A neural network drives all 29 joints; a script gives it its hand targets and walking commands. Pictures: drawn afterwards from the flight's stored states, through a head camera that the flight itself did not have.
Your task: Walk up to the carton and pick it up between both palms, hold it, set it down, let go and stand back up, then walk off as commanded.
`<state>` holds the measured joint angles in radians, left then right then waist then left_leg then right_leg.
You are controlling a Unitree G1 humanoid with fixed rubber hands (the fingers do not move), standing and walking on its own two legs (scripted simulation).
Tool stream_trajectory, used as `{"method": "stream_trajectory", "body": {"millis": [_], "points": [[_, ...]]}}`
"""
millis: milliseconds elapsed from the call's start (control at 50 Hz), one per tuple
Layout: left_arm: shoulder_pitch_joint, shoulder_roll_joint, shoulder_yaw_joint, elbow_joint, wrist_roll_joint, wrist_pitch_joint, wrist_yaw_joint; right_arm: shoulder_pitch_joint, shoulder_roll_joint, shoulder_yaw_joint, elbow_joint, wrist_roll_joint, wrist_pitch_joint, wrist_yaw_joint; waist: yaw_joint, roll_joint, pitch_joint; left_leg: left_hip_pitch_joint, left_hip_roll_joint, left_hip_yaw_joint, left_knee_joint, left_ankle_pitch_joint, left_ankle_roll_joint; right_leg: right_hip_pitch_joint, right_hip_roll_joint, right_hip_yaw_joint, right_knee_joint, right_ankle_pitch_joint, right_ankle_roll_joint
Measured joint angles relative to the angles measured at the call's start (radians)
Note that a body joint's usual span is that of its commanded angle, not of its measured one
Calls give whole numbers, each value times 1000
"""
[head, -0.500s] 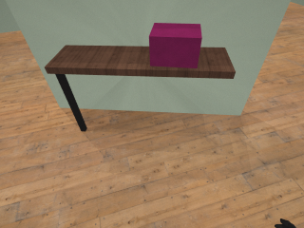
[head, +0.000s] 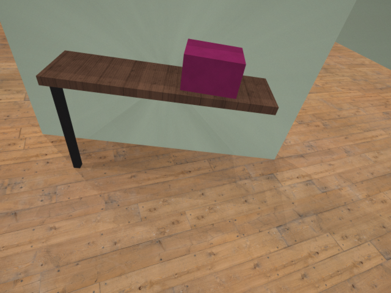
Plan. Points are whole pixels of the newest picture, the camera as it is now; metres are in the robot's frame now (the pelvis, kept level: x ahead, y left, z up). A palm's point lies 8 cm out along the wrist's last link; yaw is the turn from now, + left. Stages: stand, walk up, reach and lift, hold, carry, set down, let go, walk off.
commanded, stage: walk off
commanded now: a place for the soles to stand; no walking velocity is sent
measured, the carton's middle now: (211, 68) +1.18 -0.06 -0.03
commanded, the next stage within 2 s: none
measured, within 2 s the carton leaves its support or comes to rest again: neither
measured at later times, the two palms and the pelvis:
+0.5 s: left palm out of the picture +0.12 +0.25 -0.10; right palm (352, 289) +0.21 -0.38 -0.11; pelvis +0.13 -0.07 -0.01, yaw +1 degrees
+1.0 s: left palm (53, 263) +0.22 +0.31 -0.11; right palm (341, 266) +0.25 -0.36 -0.08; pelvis +0.17 -0.03 +0.00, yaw -2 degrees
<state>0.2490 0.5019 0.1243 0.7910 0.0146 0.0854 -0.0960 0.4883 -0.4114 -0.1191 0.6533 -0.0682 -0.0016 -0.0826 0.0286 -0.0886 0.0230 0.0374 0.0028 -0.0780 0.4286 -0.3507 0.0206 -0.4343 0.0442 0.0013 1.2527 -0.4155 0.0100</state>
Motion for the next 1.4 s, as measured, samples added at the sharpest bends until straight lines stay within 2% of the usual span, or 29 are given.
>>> {"method": "stream_trajectory", "body": {"millis": [120, 160, 200, 220, 240, 300, 380, 440, 520, 580, 620, 660, 680, 740, 800, 860, 940, 980, 1000, 1040, 1080, 1100, 1140, 1160, 1200, 1260, 1320, 1360, 1400], "points": [[10, -11, -12, -2, -5, -7, -4, -80, -14, -13, -12, 7, -11, -4, 21, 11, -12, 36, 13, -23, 2, -50, -32, 11, -56, -5, -112, -21, 15], [1, -15, -17, -10, -10, -17, -4, -102, -12, -13, -7, 10, -13, -1, 24, 21, 12, 38, 18, -33, 12, -71, -48, 25, -78, -5, -251, 0, 10], [11, -18, -26, -20, -17, -28, 0, -116, -18, -12, -4, 12, -7, 4, 23, 38, 29, 24, 27, -35, 59, -113, -59, 74, -93, 6, -482, 71, -7], [25, -13, -31, -23, -19, -34, 6, -118, -24, -11, -5, 16, -5, 8, 22, 39, 31, -4, 26, -22, 118, -150, -55, 102, -102, 35, -601, 126, -20], [28, -27, -33, -11, -20, -36, 17, -129, -38, -14, 5, 21, -1, 13, 24, 66, 43, -39, 41, -15, 205, -183, -42, 91, -90, 32, -593, 174, -14], [53, -93, -59, 0, -25, -35, 53, -142, -73, -16, 43, 40, 12, 23, 18, 161, 79, -155, 33, -23, 470, -174, -2, 105, -66, -9, -545, 127, 20], [104, -135, -62, 33, -29, -34, 79, -156, -46, 11, 78, 51, 28, 32, 34, 170, 65, -273, -33, 5, 536, -175, 5, 143, -66, 20, -628, 152, 11], [108, -136, -54, 51, -17, -20, 96, -154, -11, 33, 63, 42, 38, 37, 31, 144, 83, -336, -43, -1, 516, -165, 3, 185, -73, 39, -677, 141, 9], [102, -146, -52, 61, -13, -8, 111, -134, -16, 44, 51, 46, 50, 38, 23, 122, 93, -350, -23, -17, 432, -129, -9, 248, -76, 73, -713, 132, 22], [73, -160, -58, 55, -14, 0, 114, -116, -54, 38, 52, 50, 61, 33, 6, 125, 87, -330, -16, -11, 356, -106, -27, 287, -83, 96, -716, 110, 42], [33, -158, -58, 43, -16, 4, 112, -109, -76, 35, 48, 51, 60, 29, -13, 130, 90, -297, -14, -12, 233, -43, -32, 297, -86, 100, -699, 89, 53], [-27, -137, -45, 29, -15, 7, 107, -123, -73, 34, 52, 51, 54, 28, -28, 114, 119, -274, -24, -4, 162, 148, -32, 271, -93, 109, -616, 68, 44], [-60, -118, -35, 24, -14, 9, 106, -138, -58, 40, 58, 48, 51, 30, -31, 94, 142, -270, -32, 7, 171, 145, -29, 237, -90, 119, -530, 59, 26], [-130, -58, -13, 23, -6, 12, 97, -162, -7, 65, 68, 34, 52, 37, -54, 65, 173, -282, -24, -9, 160, 104, -27, 127, -15, 119, -277, -29, 12], [-142, -30, -13, 32, -6, 6, 82, -177, 15, 64, 72, 27, 58, 40, -46, 63, 179, -293, -8, -19, 97, 140, -33, 71, 21, 87, -197, -71, 6], [-108, -32, -20, 60, -8, 1, 70, -214, 3, 59, 71, 23, 53, 36, -19, 74, 184, -301, 10, 1, 64, 153, -33, 72, 16, 50, -278, -81, -2], [-72, -40, -17, 84, -19, -6, 64, -230, -8, 61, 67, 29, 39, 29, 3, 75, 186, -300, 4, -5, 38, 162, -38, 158, -8, 25, -535, -37, -25], [-46, -43, -15, 88, -27, -20, 68, -229, -16, 64, 69, 37, 36, 27, 15, 69, 171, -294, -4, -9, 38, 160, -46, 225, -26, 34, -710, 95, -47], [-27, -43, -15, 92, -30, -29, 72, -230, -23, 65, 71, 41, 34, 27, 21, 63, 158, -292, -11, -5, 53, 150, -51, 255, -39, 46, -768, 172, -46], [6, -66, -16, 105, -31, -37, 83, -247, -51, 56, 86, 50, 34, 27, 25, 94, 136, -284, 7, -9, 106, 122, -55, 288, -21, 44, -769, 156, -21], [37, -88, -23, 102, -29, -37, 94, -256, -82, 45, 97, 62, 37, 28, 33, 120, 103, -288, 12, -19, 186, 139, -40, 308, -9, 47, -741, 114, -15], [46, -98, -26, 100, -27, -33, 96, -261, -94, 40, 103, 66, 41, 29, 37, 125, 85, -292, 3, -28, 237, 103, -34, 313, -12, 50, -721, 96, -15], [47, -117, -32, 98, -23, -19, 95, -271, -105, 30, 116, 66, 52, 31, 38, 124, 52, -309, -30, -39, 368, -42, -34, 320, -31, 56, -695, 76, -11], [42, -126, -35, 92, -20, -13, 94, -272, -103, 26, 118, 65, 59, 32, 39, 117, 39, -321, -49, -33, 447, -92, -37, 323, -47, 57, -698, 104, -20], [20, -144, -38, 76, -20, -4, 95, -273, -91, 21, 121, 64, 66, 32, 36, 103, 26, -337, -73, -11, 582, -131, -43, 326, -73, 64, -700, 107, -19], [-34, -160, -43, 48, -23, -3, 98, -265, -65, 27, 118, 67, 65, 36, 28, 83, 25, -334, -77, 20, 646, -132, -56, 308, -92, 82, -724, 105, -2], [-87, -137, -43, 7, -23, -8, 99, -242, -38, 38, 106, 68, 57, 40, 9, 52, 47, -301, -62, 29, 547, -132, -56, 258, -100, 98, -737, 138, 2], [-115, -107, -41, -18, -22, -12, 96, -216, -29, 40, 99, 66, 48, 40, -10, 39, 72, -260, -43, 19, 389, -117, -50, 216, -97, 101, -727, 150, 8], [-137, -75, -37, -37, -23, -14, 91, -181, -29, 37, 101, 67, 36, 38, -31, 37, 105, -205, -26, 5, 175, -46, -43, 172, -93, 93, -689, 145, 23]]}}
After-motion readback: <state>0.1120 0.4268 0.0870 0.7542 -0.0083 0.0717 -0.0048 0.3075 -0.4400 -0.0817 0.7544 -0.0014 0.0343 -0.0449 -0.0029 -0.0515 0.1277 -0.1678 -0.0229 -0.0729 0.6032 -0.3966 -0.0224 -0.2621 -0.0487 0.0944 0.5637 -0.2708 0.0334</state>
